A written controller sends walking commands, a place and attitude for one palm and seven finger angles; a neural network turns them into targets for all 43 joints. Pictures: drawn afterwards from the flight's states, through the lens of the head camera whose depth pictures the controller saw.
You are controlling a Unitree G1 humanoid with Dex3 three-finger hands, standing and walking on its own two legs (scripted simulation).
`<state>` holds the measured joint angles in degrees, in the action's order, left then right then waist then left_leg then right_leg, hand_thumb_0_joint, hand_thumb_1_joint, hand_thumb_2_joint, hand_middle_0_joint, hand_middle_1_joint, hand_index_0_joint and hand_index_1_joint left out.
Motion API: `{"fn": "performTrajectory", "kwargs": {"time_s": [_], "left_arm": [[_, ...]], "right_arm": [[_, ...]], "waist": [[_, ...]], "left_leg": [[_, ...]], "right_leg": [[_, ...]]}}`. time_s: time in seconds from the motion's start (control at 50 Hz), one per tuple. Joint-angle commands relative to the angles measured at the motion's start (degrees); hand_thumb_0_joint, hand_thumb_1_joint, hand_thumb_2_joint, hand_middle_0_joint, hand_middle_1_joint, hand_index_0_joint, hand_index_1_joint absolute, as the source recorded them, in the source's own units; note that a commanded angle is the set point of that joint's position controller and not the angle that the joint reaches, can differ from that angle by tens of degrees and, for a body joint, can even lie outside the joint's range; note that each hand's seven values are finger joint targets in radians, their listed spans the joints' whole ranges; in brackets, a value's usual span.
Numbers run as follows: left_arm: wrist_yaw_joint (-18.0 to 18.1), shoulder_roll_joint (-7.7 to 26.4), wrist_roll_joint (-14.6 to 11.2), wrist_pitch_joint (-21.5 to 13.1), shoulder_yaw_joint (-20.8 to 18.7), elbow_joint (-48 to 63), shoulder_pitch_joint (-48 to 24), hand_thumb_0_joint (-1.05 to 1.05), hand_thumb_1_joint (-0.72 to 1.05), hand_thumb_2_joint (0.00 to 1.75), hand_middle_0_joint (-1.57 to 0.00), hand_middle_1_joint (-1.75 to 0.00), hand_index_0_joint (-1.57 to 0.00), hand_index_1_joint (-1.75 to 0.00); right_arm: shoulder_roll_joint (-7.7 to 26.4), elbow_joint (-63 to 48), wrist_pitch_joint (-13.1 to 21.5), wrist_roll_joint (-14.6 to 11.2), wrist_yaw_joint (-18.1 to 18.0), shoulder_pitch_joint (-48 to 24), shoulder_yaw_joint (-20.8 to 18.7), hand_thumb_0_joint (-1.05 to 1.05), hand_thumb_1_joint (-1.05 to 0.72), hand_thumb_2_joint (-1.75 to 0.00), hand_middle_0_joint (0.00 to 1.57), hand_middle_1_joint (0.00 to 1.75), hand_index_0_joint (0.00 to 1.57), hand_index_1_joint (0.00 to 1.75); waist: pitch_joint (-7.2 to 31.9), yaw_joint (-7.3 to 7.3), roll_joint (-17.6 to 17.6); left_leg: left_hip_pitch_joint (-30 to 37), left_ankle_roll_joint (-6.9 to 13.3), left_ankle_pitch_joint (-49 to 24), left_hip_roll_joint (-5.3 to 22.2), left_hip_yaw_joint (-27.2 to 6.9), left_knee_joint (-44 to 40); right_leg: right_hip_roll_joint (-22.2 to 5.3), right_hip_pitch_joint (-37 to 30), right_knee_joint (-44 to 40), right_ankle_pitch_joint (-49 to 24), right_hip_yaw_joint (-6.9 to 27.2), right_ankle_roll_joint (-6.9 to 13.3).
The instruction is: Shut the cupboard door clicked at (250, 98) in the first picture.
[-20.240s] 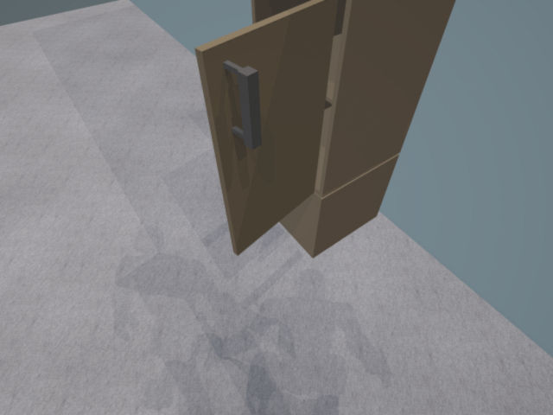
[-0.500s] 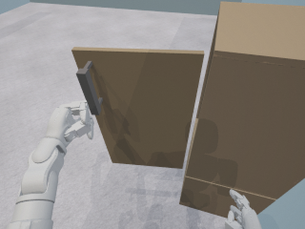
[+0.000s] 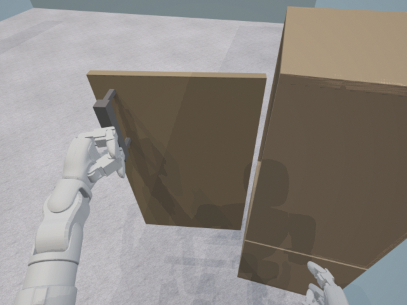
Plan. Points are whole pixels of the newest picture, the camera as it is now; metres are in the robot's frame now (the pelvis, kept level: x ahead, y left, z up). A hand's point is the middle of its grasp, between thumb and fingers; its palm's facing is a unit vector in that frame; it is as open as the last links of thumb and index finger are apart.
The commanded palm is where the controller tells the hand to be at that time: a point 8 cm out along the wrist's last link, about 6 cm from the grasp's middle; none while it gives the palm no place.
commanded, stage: bring the fist close to the handle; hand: left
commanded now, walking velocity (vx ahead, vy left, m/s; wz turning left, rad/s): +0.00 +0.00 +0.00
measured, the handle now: (116, 126) +0.43 +0.22 +0.15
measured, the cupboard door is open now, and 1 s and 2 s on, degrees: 100 87 75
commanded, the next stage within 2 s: push the door shut along its arc in 0.12 s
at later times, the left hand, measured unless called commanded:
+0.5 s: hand (125, 150) +0.36 +0.18 +0.14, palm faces -0.05 -1.00 -0.04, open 3.1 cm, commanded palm +0.34 +0.23 +0.15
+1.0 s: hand (139, 130) +0.42 +0.16 +0.14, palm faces -0.19 -0.98 -0.01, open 3.1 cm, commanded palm +0.41 +0.21 +0.15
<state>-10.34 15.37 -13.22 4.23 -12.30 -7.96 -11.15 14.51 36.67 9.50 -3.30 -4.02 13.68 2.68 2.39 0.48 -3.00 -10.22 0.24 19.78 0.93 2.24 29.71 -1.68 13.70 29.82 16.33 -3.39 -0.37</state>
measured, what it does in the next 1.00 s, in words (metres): stands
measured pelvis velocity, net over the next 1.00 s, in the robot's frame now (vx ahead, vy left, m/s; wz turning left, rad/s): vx -0.01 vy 0.00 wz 0.01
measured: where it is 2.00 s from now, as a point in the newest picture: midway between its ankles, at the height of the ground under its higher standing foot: outside the picture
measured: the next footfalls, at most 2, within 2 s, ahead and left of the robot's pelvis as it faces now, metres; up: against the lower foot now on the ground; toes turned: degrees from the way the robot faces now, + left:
none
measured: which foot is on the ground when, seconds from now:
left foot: down 0.00-1.00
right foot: down 0.00-1.00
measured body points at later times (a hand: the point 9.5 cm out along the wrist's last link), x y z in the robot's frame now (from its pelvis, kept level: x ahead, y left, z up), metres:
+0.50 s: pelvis -0.01 -0.01 +0.00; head +0.00 -0.03 +0.45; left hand +0.36 +0.23 +0.15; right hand +0.15 -0.25 -0.10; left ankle -0.04 +0.11 -0.73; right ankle -0.01 -0.12 -0.73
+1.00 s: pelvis -0.01 +0.00 -0.01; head +0.02 -0.01 +0.44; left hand +0.42 +0.22 +0.15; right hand +0.08 -0.26 -0.12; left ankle -0.04 +0.11 -0.73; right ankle -0.01 -0.12 -0.73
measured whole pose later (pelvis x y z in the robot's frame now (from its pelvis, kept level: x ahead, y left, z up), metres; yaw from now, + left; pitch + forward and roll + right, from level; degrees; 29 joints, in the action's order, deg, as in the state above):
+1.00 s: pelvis -0.01 +0.00 -0.01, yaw +0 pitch +5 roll +0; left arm -22.6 22.5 -12.9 -5.4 -13.1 -48.4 -40.6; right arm 16.4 39.9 6.4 -2.6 -4.9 18.0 2.2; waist 1.9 -4.1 -1.9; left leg -17.9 0.8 20.2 0.4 1.9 33.4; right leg -2.4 21.0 33.0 16.6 -3.5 -0.5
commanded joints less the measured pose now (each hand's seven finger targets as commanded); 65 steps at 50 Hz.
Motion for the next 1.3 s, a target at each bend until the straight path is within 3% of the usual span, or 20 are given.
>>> {"fn": "performTrajectory", "kwargs": {"time_s": [0.0,0.08,0.14,0.18,0.24,0.28,0.36,0.44,0.48,0.62,0.66,0.76,0.8,0.94,1.0,1.06,1.14,1.18,1.22,1.28], "left_arm": [[-0.41,9.87,-0.86,-1.26,-2.82,6.96,-19.48,0.00,0.90,0.90,-1.30,-1.50,-1.30,-1.50],[-0.52,12.00,-0.93,-0.77,-4.09,8.50,-23.42,0.00,0.90,0.90,-1.30,-1.50,-1.30,-1.50],[-0.35,15.22,-1.06,-3.27,-6.28,10.04,-27.05,0.00,0.90,0.90,-1.30,-1.50,-1.30,-1.50],[-0.60,14.23,-1.29,-4.90,-5.91,10.19,-27.06,0.00,0.90,0.90,-1.30,-1.50,-1.30,-1.50],[-1.57,15.96,-1.11,-5.77,-7.00,6.10,-25.54,0.00,0.90,0.90,-1.30,-1.50,-1.30,-1.50],[-3.00,12.38,-1.03,-5.05,-3.12,3.50,-26.76,0.00,0.90,0.90,-1.30,-1.50,-1.30,-1.50],[-4.72,13.22,-1.33,-3.01,-2.62,-3.19,-30.27,0.00,0.90,0.90,-1.30,-1.50,-1.30,-1.50],[-5.13,17.65,-1.44,-4.31,-5.56,-5.08,-36.74,0.00,0.90,0.90,-1.30,-1.50,-1.30,-1.50],[-5.63,16.60,-1.40,-5.77,-4.73,-4.99,-38.63,0.00,0.90,0.90,-1.30,-1.50,-1.30,-1.50],[-8.56,16.16,-0.75,-8.57,-1.58,-13.48,-46.32,0.00,0.90,0.90,-1.30,-1.50,-1.30,-1.50],[-9.23,18.15,-0.88,-9.24,-2.66,-17.11,-48.97,0.00,0.90,0.90,-1.30,-1.50,-1.30,-1.50],[-10.98,18.39,-0.65,-11.19,-2.18,-21.69,-53.45,0.00,0.90,0.90,-1.30,-1.50,-1.30,-1.50],[-11.75,16.14,-0.65,-11.93,0.06,-22.51,-55.65,0.00,0.90,0.90,-1.30,-1.50,-1.30,-1.50],[-12.39,20.55,-0.43,-13.86,-4.07,-29.23,-58.08,0.00,0.90,0.90,-1.30,-1.50,-1.30,-1.50],[-13.14,18.13,0.29,-14.94,-1.57,-27.81,-59.69,0.00,0.90,0.90,-1.30,-1.50,-1.30,-1.50],[-13.49,19.09,0.34,-14.99,-2.00,-31.96,-62.82,0.00,0.90,0.90,-1.30,-1.50,-1.30,-1.50],[-13.89,21.41,0.27,-15.54,-4.18,-34.77,-65.06,0.00,0.90,0.90,-1.30,-1.50,-1.30,-1.50],[-14.45,18.18,0.69,-16.02,-0.98,-35.06,-68.08,0.00,0.90,0.90,-1.30,-1.50,-1.30,-1.50],[-14.84,18.31,1.17,-16.72,-0.61,-35.09,-69.95,0.00,0.90,0.90,-1.30,-1.50,-1.30,-1.50],[-15.39,17.57,0.89,-16.61,-0.24,-38.03,-71.53,0.00,0.90,0.90,-1.30,-1.50,-1.30,-1.50]], "right_arm": [[6.70,-8.08,2.14,-0.99,-0.70,-6.52,-2.51,0.00,-0.90,-0.90,0.20,0.30,0.20,0.30],[6.65,-8.96,1.58,-0.96,-1.18,-7.50,-2.53,0.00,-0.90,-0.90,0.20,0.30,0.20,0.30],[6.64,-8.61,1.75,-0.49,-1.48,-7.28,-2.41,0.00,-0.90,-0.90,0.20,0.30,0.20,0.30],[6.17,-8.80,2.17,-0.46,-1.34,-7.28,-2.31,0.00,-0.90,-0.90,0.20,0.30,0.20,0.30],[6.74,-7.68,2.10,-0.40,-1.33,-6.30,-2.44,0.00,-0.90,-0.90,0.20,0.30,0.20,0.30],[6.57,-7.82,1.98,-0.88,-1.20,-6.15,-2.47,0.00,-0.90,-0.90,0.20,0.30,0.20,0.30],[7.55,-7.19,0.91,-1.20,-1.63,-5.34,-2.61,0.00,-0.90,-0.90,0.20,0.30,0.20,0.30],[8.11,-7.01,0.20,-0.80,-2.11,-4.66,-2.65,0.00,-0.90,-0.90,0.20,0.30,0.20,0.30],[7.62,-7.47,0.43,-0.70,-1.98,-4.22,-2.77,0.00,-0.90,-0.90,0.20,0.30,0.20,0.30],[8.37,-5.57,-0.02,-0.66,-1.97,-1.42,-2.92,0.00,-0.90,-0.90,0.20,0.30,0.20,0.30],[8.90,-4.73,-0.25,-0.50,-2.11,-0.36,-3.04,0.00,-0.90,-0.90,0.20,0.30,0.20,0.30],[9.35,-4.09,-0.27,-0.18,-1.92,1.38,-3.32,0.00,-0.90,-0.90,0.20,0.30,0.20,0.30],[9.29,-3.91,-0.22,-0.27,-1.71,1.86,-3.41,0.00,-0.90,-0.90,0.20,0.30,0.20,0.30],[10.29,-2.71,-1.00,0.51,-1.48,4.64,-3.74,0.00,-0.90,-0.90,0.20,0.30,0.20,0.30],[9.89,-3.52,-0.97,0.54,-1.04,4.79,-3.87,0.00,-0.90,-0.90,0.20,0.30,0.20,0.30],[10.31,-2.50,-1.37,0.75,-1.13,6.10,-3.91,0.00,-0.90,-0.90,0.20,0.30,0.20,0.30],[10.78,-1.92,-1.65,1.12,-1.24,7.35,-4.11,0.00,-0.90,-0.90,0.20,0.30,0.20,0.30],[10.41,-1.79,-1.42,1.05,-1.04,7.67,-4.19,0.00,-0.90,-0.90,0.20,0.30,0.20,0.30],[10.63,-1.21,-1.30,1.33,-0.86,8.66,-4.46,0.00,-0.90,-0.90,0.20,0.30,0.20,0.30],[10.88,-0.67,-1.46,1.64,-0.82,9.48,-4.46,0.00,-0.90,-0.90,0.20,0.30,0.20,0.30]], "waist": [[6.57,-0.80,3.35],[10.07,-0.71,2.82],[13.87,-0.79,2.38],[15.27,-0.61,1.16],[14.30,-0.59,1.24],[12.00,-1.46,0.56],[7.93,-2.43,3.20],[11.07,-2.42,4.46],[14.15,-2.58,2.99],[14.36,-4.48,0.77],[12.92,-5.02,2.30],[15.51,-5.40,1.37],[16.08,-5.95,0.41],[16.32,-5.83,3.60],[18.81,-6.02,-0.20],[15.71,-7.15,2.24],[18.06,-7.05,2.24],[18.43,-8.08,0.60],[20.08,-8.47,-1.23],[19.94,-9.00,0.72]], "left_leg": [[-0.05,0.47,-18.14,-0.13,-1.22,-3.59],[1.11,0.93,-16.80,-0.63,-1.13,-3.25],[2.45,0.95,-18.25,-0.43,-1.10,-2.63],[3.06,0.88,-20.21,-0.59,-1.04,-2.34],[2.51,0.80,-21.19,-0.41,-0.93,-2.15],[2.13,0.78,-20.51,-0.61,-0.88,-2.13],[-0.20,1.04,-15.82,-0.75,-1.31,-2.54],[-0.46,1.15,-15.24,-0.83,-1.50,-2.33],[1.14,1.20,-16.90,-0.87,-1.40,-1.97],[0.64,1.19,-16.71,-1.10,-1.61,-1.14],[-0.78,1.35,-15.08,-0.93,-1.88,-1.14],[-0.37,1.42,-16.99,-1.01,-2.20,-0.34],[0.54,1.28,-18.16,-0.99,-2.46,-0.02],[-1.62,1.44,-18.86,-0.72,-2.70,0.37],[0.63,1.20,-21.83,-0.69,-2.84,0.83],[-1.31,1.33,-19.59,-0.46,-2.95,0.89],[-1.02,1.25,-20.77,-0.41,-3.30,1.47],[-0.25,1.22,-21.22,-0.47,-3.14,1.88],[1.42,0.92,-22.50,-0.34,-3.65,2.45],[0.62,0.96,-22.47,-0.31,-3.95,2.91]], "right_leg": [[0.83,-3.17,-2.65,-17.22,-0.57,1.13],[0.55,-4.26,-2.95,-15.71,0.27,1.09],[0.47,-5.99,-2.39,-17.16,0.63,1.07],[0.53,-6.94,-1.66,-19.61,0.62,1.26],[0.50,-6.94,-1.53,-21.05,0.58,1.33],[0.47,-4.94,-1.65,-21.14,0.49,1.29],[0.48,-2.22,-2.89,-16.39,0.72,1.17],[0.22,-3.40,-2.54,-15.03,1.09,1.19],[0.38,-3.82,-1.86,-16.77,1.25,1.34],[0.48,-1.75,-1.13,-17.19,1.29,1.72],[0.51,-0.93,-1.44,-15.52,1.42,1.65],[0.60,-0.47,-0.22,-17.23,1.21,1.96],[0.76,0.66,0.30,-17.95,0.92,2.13],[0.86,0.71,1.07,-18.43,0.79,2.01],[0.92,1.64,1.99,-19.95,0.71,2.20],[1.20,3.64,1.60,-18.32,0.63,1.97],[1.25,3.67,2.35,-18.61,0.55,2.09],[1.35,5.39,2.64,-18.81,0.57,2.00],[1.38,7.05,3.04,-18.55,0.48,2.04],[1.61,8.03,3.32,-18.21,0.32,1.95]]}}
